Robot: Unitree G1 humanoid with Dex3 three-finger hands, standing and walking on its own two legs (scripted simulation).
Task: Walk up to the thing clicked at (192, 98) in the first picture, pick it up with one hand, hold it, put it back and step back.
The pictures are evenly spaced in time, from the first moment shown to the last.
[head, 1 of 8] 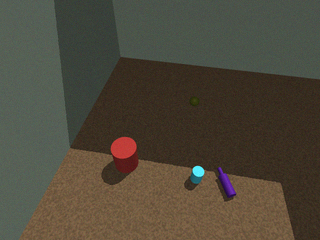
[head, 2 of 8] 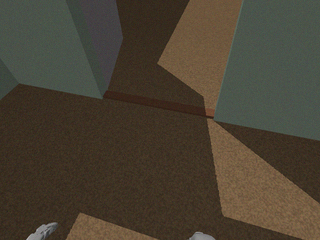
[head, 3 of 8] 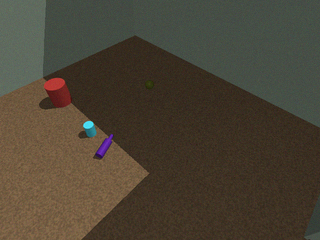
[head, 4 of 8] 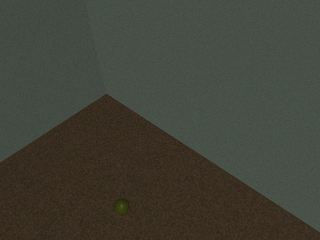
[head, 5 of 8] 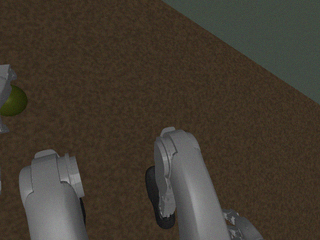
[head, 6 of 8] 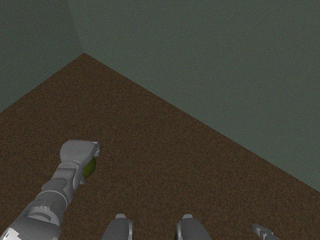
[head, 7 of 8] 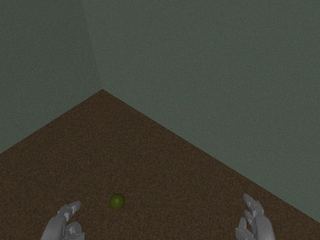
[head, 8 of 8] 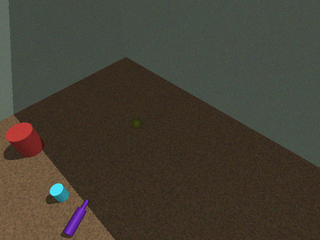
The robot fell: no
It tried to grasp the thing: yes
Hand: left
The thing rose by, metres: 0.66
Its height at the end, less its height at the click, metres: +0.00
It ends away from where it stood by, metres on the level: 0.01
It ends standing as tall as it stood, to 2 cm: yes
